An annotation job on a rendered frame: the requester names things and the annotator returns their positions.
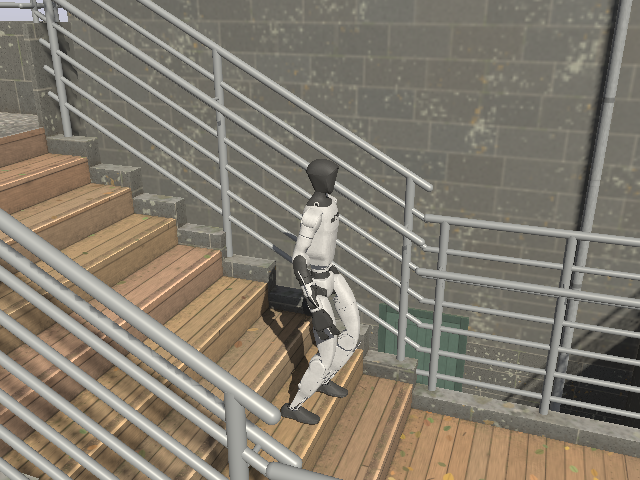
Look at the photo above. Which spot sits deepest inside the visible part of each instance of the right robot hand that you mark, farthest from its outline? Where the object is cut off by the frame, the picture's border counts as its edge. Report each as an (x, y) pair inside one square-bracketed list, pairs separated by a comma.
[(322, 320)]

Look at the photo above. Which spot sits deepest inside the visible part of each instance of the right robot upper arm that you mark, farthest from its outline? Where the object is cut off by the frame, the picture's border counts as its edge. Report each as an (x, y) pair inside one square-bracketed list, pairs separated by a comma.
[(310, 223)]

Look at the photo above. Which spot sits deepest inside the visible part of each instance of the right robot foot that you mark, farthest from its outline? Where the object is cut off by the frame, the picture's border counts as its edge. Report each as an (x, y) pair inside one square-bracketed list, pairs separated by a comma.
[(301, 415)]

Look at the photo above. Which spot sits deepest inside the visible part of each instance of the humanoid robot torso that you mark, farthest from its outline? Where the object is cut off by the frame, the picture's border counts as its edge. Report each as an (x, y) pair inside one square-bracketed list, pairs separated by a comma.
[(322, 249)]

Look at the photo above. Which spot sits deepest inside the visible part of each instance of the right robot forearm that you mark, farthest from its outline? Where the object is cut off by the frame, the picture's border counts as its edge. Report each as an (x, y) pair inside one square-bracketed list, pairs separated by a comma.
[(299, 264)]

